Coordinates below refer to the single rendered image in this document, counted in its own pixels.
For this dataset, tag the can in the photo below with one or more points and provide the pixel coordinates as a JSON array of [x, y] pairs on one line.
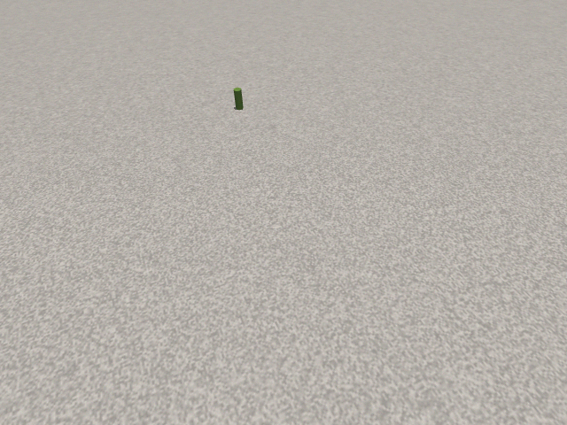
[[238, 98]]

